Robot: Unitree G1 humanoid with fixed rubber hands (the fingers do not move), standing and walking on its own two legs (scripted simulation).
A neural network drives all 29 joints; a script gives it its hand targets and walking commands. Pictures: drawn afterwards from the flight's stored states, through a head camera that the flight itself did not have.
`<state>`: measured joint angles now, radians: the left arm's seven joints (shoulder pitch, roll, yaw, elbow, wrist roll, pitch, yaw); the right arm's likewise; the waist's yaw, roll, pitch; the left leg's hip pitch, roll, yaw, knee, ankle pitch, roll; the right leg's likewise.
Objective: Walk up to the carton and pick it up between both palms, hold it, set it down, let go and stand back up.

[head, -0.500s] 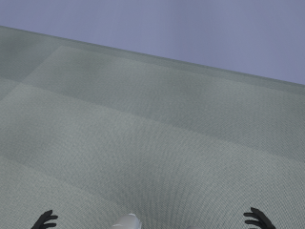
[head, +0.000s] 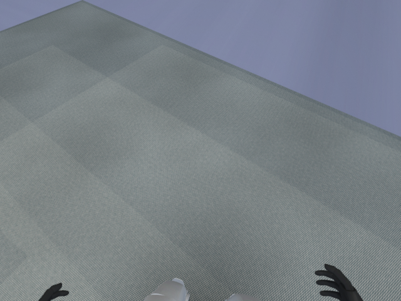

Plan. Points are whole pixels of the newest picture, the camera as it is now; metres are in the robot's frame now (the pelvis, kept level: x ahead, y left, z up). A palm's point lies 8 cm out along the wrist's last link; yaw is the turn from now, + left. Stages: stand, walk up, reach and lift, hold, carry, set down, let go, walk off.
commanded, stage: walk up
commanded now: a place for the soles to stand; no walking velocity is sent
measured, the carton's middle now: out of the picture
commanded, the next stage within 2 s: none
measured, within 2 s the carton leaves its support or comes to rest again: neither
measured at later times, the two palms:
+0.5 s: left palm out of the picture +0.00 +0.44 -0.10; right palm out of the picture +0.12 -0.17 -0.10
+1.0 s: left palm out of the picture -0.15 +0.47 -0.06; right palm (223, 260) +0.21 -0.04 -0.10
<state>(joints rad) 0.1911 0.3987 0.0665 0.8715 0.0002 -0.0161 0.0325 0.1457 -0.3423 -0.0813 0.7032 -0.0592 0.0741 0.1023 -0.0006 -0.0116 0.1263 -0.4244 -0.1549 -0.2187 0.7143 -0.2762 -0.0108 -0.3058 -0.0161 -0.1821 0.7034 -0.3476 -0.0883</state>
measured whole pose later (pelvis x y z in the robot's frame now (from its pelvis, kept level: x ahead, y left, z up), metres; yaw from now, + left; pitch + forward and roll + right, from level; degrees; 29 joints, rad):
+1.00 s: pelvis -0.03 +0.16 +0.01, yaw +28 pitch -2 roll +2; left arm 0.31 0.42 0.07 0.87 0.00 -0.08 0.05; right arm 0.17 -0.35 -0.12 0.70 -0.06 0.08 0.13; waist 0.00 0.04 0.09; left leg -0.43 0.00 -0.10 0.92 -0.35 -0.03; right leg -0.28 -0.16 -0.22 0.70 -0.36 -0.01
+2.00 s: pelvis -0.11 +0.42 -0.01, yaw +50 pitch -2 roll -1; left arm 0.23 0.44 0.06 0.87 0.00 -0.05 0.06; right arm 0.25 -0.38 -0.13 0.72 -0.04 0.05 0.11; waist 0.00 0.06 0.11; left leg -0.40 -0.04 -0.08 0.85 -0.40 0.02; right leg -0.34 -0.23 -0.14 1.06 -0.53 -0.01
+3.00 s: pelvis -0.14 +0.61 -0.01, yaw +62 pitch -1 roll +1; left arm 0.27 0.44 0.06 0.87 0.00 -0.11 0.06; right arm 0.29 -0.39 -0.11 0.72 -0.05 0.04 0.07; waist 0.00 0.04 0.11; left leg -0.39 -0.08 -0.09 0.92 -0.49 0.02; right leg -0.45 -0.07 -0.10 0.82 -0.33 -0.03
